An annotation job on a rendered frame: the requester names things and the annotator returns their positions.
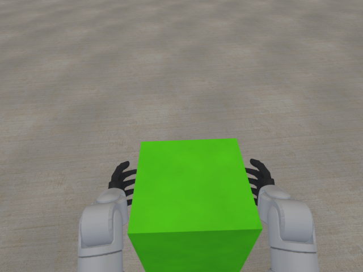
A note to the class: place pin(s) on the carton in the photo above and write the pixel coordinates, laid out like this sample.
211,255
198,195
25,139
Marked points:
192,208

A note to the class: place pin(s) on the robot left hand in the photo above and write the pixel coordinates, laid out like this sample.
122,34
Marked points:
118,178

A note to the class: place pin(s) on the robot left forearm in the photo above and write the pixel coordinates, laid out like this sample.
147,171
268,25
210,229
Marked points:
100,236

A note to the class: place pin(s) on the robot right hand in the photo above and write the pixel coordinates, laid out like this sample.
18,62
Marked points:
263,177

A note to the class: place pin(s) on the robot right forearm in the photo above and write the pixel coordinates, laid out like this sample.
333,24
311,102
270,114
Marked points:
291,231

